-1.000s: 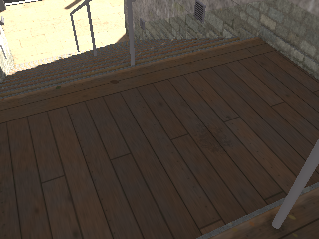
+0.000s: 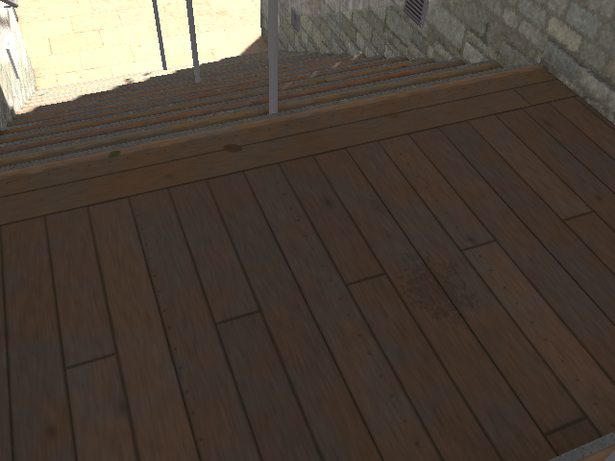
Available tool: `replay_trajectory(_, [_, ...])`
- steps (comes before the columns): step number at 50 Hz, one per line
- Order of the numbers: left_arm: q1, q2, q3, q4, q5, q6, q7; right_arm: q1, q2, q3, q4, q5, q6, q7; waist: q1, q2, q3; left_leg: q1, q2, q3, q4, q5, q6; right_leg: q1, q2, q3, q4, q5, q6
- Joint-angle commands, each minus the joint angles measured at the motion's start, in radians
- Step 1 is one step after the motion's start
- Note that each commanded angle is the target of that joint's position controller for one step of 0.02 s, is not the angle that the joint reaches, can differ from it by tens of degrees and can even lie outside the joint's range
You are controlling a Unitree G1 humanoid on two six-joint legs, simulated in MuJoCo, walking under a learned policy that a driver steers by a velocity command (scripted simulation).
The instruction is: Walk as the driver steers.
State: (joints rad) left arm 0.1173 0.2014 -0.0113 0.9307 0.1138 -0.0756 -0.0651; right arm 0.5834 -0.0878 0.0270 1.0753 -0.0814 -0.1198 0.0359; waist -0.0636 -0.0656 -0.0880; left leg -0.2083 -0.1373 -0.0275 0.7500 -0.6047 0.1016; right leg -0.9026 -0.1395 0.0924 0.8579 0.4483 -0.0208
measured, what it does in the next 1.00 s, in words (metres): goes down, turning left: right foot 0.16 m lower, then left foot 0.16 m lower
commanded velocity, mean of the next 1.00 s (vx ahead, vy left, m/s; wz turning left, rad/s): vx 0.49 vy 0.00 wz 0.54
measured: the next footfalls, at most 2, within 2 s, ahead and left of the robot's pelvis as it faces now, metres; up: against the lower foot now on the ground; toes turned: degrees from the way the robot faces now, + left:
right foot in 0.16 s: +0.25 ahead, -0.13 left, -0.16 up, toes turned +0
left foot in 0.70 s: +0.57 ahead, +0.18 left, -0.31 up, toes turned +26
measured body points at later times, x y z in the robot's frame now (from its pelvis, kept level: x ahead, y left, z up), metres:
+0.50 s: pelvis +0.32 -0.02 -0.16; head +0.32 -0.02 +0.29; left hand +0.14 +0.13 -0.30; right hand +0.54 -0.19 -0.27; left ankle +0.48 +0.18 -0.83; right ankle +0.21 -0.13 -0.85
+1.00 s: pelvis +0.63 +0.07 -0.28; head +0.66 +0.09 +0.17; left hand +0.69 +0.40 -0.35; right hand +0.83 -0.12 -0.41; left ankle +0.53 +0.16 -1.01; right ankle +0.86 +0.02 -0.98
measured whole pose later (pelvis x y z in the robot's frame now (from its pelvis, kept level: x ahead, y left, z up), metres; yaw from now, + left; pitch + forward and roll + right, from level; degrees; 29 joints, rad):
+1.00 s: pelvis +0.63 +0.07 -0.28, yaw +34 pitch +3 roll +2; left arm 0.01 0.25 0.06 0.73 0.00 -0.12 0.03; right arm 0.28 -0.23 -0.06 0.87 0.03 -0.02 -0.03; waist -0.05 -0.03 -0.01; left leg -0.26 -0.09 -0.11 0.56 -0.35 0.03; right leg -0.65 -0.09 0.11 0.69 -0.03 0.08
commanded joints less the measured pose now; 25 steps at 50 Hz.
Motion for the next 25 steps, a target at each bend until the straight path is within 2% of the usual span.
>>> replay_trajectory(1, [-0.126, 0.024, -0.017, -0.123, -0.008, 0.0, -0.019, -0.004, -0.173, -0.019, -0.058, -0.006, -0.009, -0.003, 0.016, 0.126, 0.137, -0.561, 0.132, -0.169, -0.184, 0.294, 0.112, 0.557, 0.068, -0.161, -0.142, 0.133, 0.007])
replay_trajectory(2, [-0.147, 0.032, -0.015, -0.147, 0.004, 0.01, -0.018, -0.012, -0.164, -0.012, -0.059, 0.001, -0.012, 0.009, 0.033, 0.117, 0.173, -0.529, 0.155, -0.24, -0.153, 0.256, 0.133, 0.543, 0.075, -0.127, -0.142, 0.03, 0.012])
replay_trajectory(3, [-0.172, 0.073, -0.004, -0.169, 0.004, 0.02, -0.02, 0.001, -0.181, -0.019, -0.061, 0.008, -0.017, 0.017, 0.035, 0.096, 0.21, -0.423, 0.173, -0.289, -0.102, 0.266, 0.138, 0.499, 0.071, -0.126, -0.201, -0.067, 0.011])
replay_trajectory(4, [-0.206, 0.085, 0.0, -0.19, -0.008, 0.022, -0.015, 0.021, -0.183, -0.024, -0.051, 0.02, -0.018, 0.015, 0.019, 0.128, 0.216, -0.271, 0.182, -0.335, -0.051, 0.335, 0.134, 0.44, 0.079, -0.123, -0.274, -0.174, 0.005])
replay_trajectory(5, [-0.213, 0.082, 0.0, -0.186, -0.02, 0.02, -0.011, 0.037, -0.169, -0.025, -0.048, 0.024, -0.015, 0.009, -0.01, 0.119, 0.196, -0.135, 0.183, -0.35, 0.002, 0.383, 0.116, 0.443, 0.076, -0.105, -0.376, -0.228, -0.007])
replay_trajectory(6, [-0.158, 0.096, 0.006, -0.163, -0.031, 0.02, 0.0, 0.038, -0.191, -0.035, -0.051, 0.032, -0.008, 0.007, -0.002, 0.119, 0.198, -0.018, 0.169, -0.372, 0.087, 0.482, 0.105, 0.477, 0.086, -0.104, -0.486, -0.286, -0.011])
replay_trajectory(7, [-0.016, 0.129, 0.032, -0.102, -0.04, 0.009, 0.013, 0.021, -0.189, -0.036, -0.041, 0.023, -0.001, 0.021, 0.053, 0.095, 0.168, 0.005, 0.1, -0.326, 0.287, 0.534, 0.079, 0.633, 0.097, -0.127, -0.579, -0.189, -0.019])
replay_trajectory(8, [0.289, 0.163, 0.059, -0.023, -0.027, -0.009, 0.017, -0.014, -0.188, -0.027, -0.058, -0.002, 0.021, 0.057, 0.194, 0.111, 0.092, -0.178, 0.079, -0.3, 0.551, 0.603, 0.046, 1.002, 0.011, -0.121, -0.543, -0.047, -0.084])
replay_trajectory(9, [0.647, 0.201, 0.071, 0.08, -0.021, -0.017, -0.002, 0.175, -0.047, -0.01, 0.002, -0.001, 0.019, 0.095, 0.205, -0.173, -0.202, -0.545, -0.029, -0.178, 1.022, 0.074, -0.003, 1.609, -0.143, -0.033, -0.121, 0.403, -0.297])
replay_trajectory(10, [0.655, 0.215, 0.066, 0.055, -0.01, -0.021, -0.021, 0.192, -0.046, -0.008, -0.059, 0.044, 0.015, 0.089, 0.193, -0.155, -0.353, -0.737, -0.007, -0.108, 1.354, -0.199, -0.016, 1.739, -0.341, 0.161, -0.048, 0.7, -0.438])
replay_trajectory(11, [0.608, 0.218, 0.081, 0.064, 0.011, -0.018, -0.013, -0.01, -0.097, -0.023, -0.154, 0.048, 0.013, 0.081, 0.233, -0.08, -0.152, -0.964, 0.051, -0.067, 1.383, -0.136, -0.022, 1.603, -0.366, 0.22, -0.162, 0.466, -0.402])
replay_trajectory(12, [0.454, 0.175, 0.074, 0.028, -0.012, -0.011, -0.004, -0.162, -0.136, -0.033, -0.203, 0.041, 0.015, 0.065, 0.233, -0.011, -0.025, -1.026, 0.131, -0.078, 1.205, 0.005, -0.027, 1.365, -0.356, 0.216, -0.316, -0.028, -0.345])
replay_trajectory(13, [0.331, 0.05, 0.039, 0.013, -0.013, -0.001, -0.002, -0.203, -0.146, -0.038, -0.197, 0.028, 0.025, 0.049, 0.176, 0.058, 0.094, -0.958, 0.19, -0.121, 1.084, 0.199, 0.001, 1.08, -0.305, 0.18, -0.419, -0.378, -0.291])
replay_trajectory(14, [0.2, -0.042, 0.01, -0.027, -0.007, -0.012, 0.007, -0.213, -0.127, -0.035, -0.18, 0.002, 0.023, 0.037, 0.097, 0.114, 0.155, -0.718, 0.254, -0.145, 0.799, 0.399, 0.024, 0.773, -0.239, 0.073, -0.478, -0.379, -0.266])
replay_trajectory(15, [0.131, -0.088, -0.006, -0.033, 0.003, -0.032, 0.023, -0.238, -0.102, -0.033, -0.174, -0.016, 0.022, 0.035, 0.027, 0.078, 0.236, -0.588, 0.312, -0.142, 0.611, 0.493, 0.041, 0.544, -0.199, 0.032, -0.53, -0.392, -0.24])
replay_trajectory(16, [0.119, -0.072, -0.003, -0.026, -0.014, -0.06, 0.038, -0.241, -0.078, -0.028, -0.159, -0.021, 0.028, 0.047, 0.031, 0.035, 0.235, -0.479, 0.315, -0.118, 0.419, 0.585, 0.044, 0.439, -0.16, -0.042, -0.606, -0.389, -0.254])
replay_trajectory(17, [0.164, -0.033, 0.004, 0.013, -0.028, -0.074, 0.043, -0.246, -0.08, -0.03, -0.155, -0.026, 0.041, 0.052, 0.041, 0.006, 0.215, -0.456, 0.29, -0.096, 0.374, 0.582, 0.034, 0.453, -0.168, -0.037, -0.619, -0.435, -0.279])
replay_trajectory(18, [0.24, -0.016, 0.007, 0.056, -0.012, -0.079, 0.048, -0.245, -0.078, -0.028, -0.16, -0.022, 0.046, 0.051, 0.041, 0.006, 0.177, -0.459, 0.292, -0.096, 0.374, 0.6, 0.028, 0.497, -0.191, -0.028, -0.594, -0.374, -0.29])
replay_trajectory(19, [0.27, 0.006, 0.017, 0.07, 0.005, -0.081, 0.054, -0.203, -0.069, -0.023, -0.159, -0.026, 0.038, 0.061, 0.025, 0.03, 0.17, -0.474, 0.275, -0.098, 0.386, 0.663, 0.025, 0.54, -0.185, -0.06, -0.516, -0.277, -0.275])
replay_trajectory(20, [0.279, -0.071, -0.009, 0.089, 0.023, -0.09, 0.073, -0.296, -0.056, -0.009, -0.19, -0.036, 0.031, 0.06, 0.065, 0.109, 0.169, -0.626, 0.324, -0.203, 0.146, 0.885, 0.019, 0.681, -0.167, -0.104, -0.464, -0.351, -0.221])
replay_trajectory(21, [0.35, -0.047, -0.01, 0.115, 0.018, -0.094, 0.076, -0.366, -0.086, -0.015, -0.215, -0.024, 0.028, 0.058, 0.091, 0.083, 0.163, -0.674, 0.309, -0.17, 0.077, 0.962, 0.004, 0.775, -0.165, -0.113, -0.414, -0.372, -0.207])
replay_trajectory(22, [0.336, -0.033, -0.016, 0.107, 0.021, -0.098, 0.079, -0.379, -0.102, -0.012, -0.214, 0.002, 0.027, 0.055, 0.086, 0.109, 0.144, -0.542, 0.32, -0.143, -0.081, 1.185, -0.008, 0.701, -0.092, -0.232, -0.368, -0.487, -0.155])
replay_trajectory(23, [0.318, -0.026, -0.023, 0.092, 0.022, -0.095, 0.067, -0.394, -0.117, -0.017, -0.213, -0.001, 0.042, 0.056, 0.068, 0.035, 0.133, -0.299, 0.268, -0.042, -0.036, 1.221, -0.003, 0.513, -0.032, -0.287, -0.386, -0.546, -0.133])
replay_trajectory(24, [0.317, -0.023, -0.026, 0.098, 0.025, -0.091, 0.055, -0.437, -0.146, -0.02, -0.237, -0.003, 0.052, 0.064, 0.067, 0.024, 0.167, -0.222, 0.262, -0.015, 0.006, 1.193, 0.004, 0.428, -0.045, -0.274, -0.393, -0.622, -0.135])
replay_trajectory(25, [0.36, -0.018, -0.032, 0.11, 0.021, -0.09, 0.053, -0.485, -0.179, -0.028, -0.264, -0.009, 0.057, 0.068, 0.07, 0.046, 0.212, -0.254, 0.256, -0.013, 0.021, 1.114, 0.007, 0.464, -0.078, -0.241, -0.392, -0.604, -0.135])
